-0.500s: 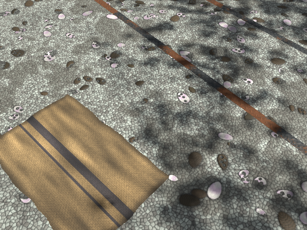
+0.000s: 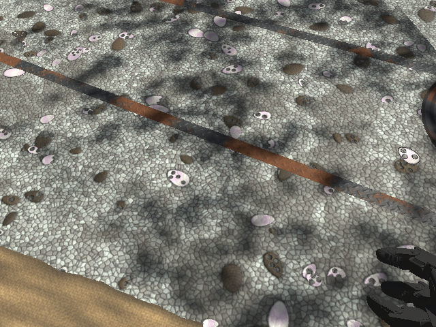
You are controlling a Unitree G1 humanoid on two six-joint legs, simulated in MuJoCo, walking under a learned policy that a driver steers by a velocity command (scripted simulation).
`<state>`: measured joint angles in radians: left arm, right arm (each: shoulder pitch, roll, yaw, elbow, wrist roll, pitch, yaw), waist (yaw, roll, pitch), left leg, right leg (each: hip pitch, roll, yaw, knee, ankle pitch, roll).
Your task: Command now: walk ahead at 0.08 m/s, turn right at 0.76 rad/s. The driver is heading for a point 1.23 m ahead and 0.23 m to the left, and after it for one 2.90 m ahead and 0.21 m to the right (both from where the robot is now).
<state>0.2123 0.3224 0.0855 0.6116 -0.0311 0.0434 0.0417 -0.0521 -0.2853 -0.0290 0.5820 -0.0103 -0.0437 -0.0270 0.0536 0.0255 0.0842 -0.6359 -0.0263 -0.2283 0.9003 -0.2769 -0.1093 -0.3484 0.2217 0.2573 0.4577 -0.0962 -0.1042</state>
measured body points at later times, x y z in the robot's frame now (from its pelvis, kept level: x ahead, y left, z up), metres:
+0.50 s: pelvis +0.08 +0.07 +0.00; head +0.11 +0.07 +0.45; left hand +0.25 +0.31 -0.11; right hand +0.17 -0.20 -0.11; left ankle +0.14 +0.17 -0.74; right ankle +0.03 -0.08 -0.72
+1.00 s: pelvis +0.10 +0.10 -0.01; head +0.13 +0.13 +0.44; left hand +0.24 +0.40 -0.11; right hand +0.25 -0.17 -0.09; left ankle +0.10 +0.19 -0.74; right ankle +0.07 -0.07 -0.66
